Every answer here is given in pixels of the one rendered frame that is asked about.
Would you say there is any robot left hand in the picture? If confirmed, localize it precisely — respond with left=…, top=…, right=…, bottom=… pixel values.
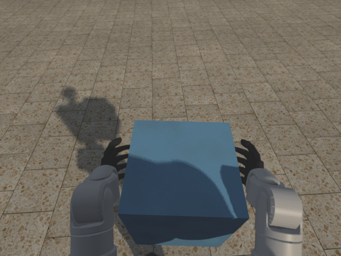
left=101, top=137, right=130, bottom=180

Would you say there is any robot right hand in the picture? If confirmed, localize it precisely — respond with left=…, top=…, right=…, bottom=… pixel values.
left=235, top=139, right=264, bottom=186

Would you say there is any carton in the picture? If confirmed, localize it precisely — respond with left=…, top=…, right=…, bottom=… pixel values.
left=118, top=120, right=249, bottom=247

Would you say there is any robot right forearm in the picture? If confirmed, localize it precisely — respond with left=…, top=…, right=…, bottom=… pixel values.
left=246, top=168, right=303, bottom=256

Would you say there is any robot left forearm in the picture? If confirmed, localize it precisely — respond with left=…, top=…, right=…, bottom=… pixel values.
left=68, top=165, right=120, bottom=256

